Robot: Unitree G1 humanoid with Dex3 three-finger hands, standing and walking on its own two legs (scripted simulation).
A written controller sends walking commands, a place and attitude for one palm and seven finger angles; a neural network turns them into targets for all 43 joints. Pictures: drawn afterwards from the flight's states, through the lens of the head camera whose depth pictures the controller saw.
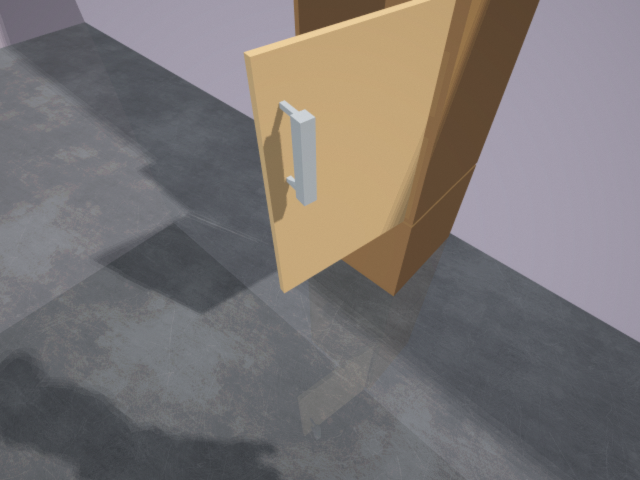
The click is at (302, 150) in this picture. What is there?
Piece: cupboard door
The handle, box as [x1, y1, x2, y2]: [279, 100, 316, 205]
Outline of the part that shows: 284,100 279,102 280,108 290,116 295,176 294,179 291,176 286,178 287,181 296,190 296,197 305,205 316,199 315,122 314,117 304,109 298,111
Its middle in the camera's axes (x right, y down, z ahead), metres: -0.04 -0.14 +0.64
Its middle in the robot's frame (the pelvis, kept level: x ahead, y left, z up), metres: +0.58 +0.08 +0.07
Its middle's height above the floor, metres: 0.86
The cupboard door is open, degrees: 79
